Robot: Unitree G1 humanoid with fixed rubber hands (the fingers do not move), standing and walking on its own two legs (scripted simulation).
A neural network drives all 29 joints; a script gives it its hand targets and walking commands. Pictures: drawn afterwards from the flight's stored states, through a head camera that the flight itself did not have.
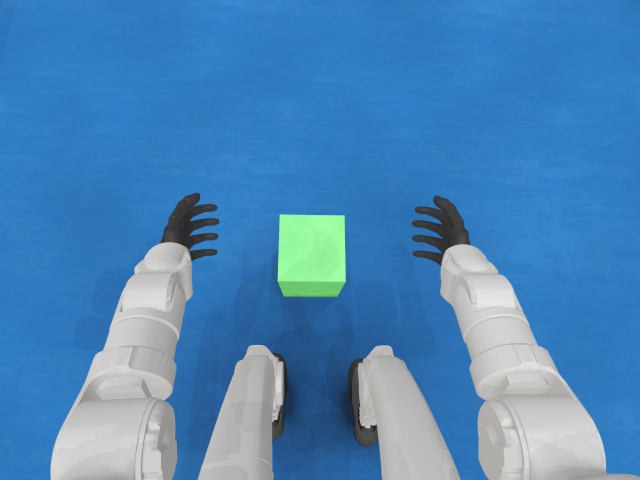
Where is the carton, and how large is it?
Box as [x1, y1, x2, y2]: [278, 215, 345, 296]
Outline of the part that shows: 280,215 278,282 283,295 336,296 345,281 344,215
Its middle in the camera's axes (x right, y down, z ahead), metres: -0.02 +0.06 +0.98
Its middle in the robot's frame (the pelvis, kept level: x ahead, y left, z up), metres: +0.47 +0.01 -0.55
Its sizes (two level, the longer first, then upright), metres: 0.152 0.147 0.243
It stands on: the floor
